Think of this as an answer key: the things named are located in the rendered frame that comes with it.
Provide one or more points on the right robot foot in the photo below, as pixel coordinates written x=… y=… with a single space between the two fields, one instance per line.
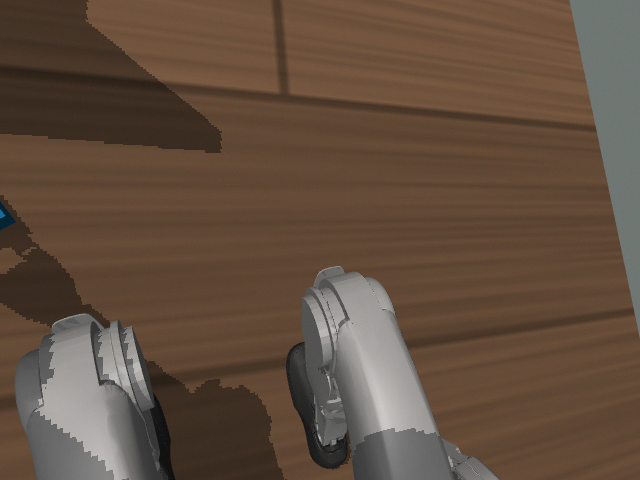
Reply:
x=328 y=456

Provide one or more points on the left robot foot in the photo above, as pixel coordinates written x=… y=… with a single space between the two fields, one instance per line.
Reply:
x=164 y=440

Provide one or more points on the small box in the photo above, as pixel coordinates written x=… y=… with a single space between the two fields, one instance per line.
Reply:
x=5 y=218

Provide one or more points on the right robot hand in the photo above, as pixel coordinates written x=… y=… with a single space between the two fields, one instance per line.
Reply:
x=467 y=468

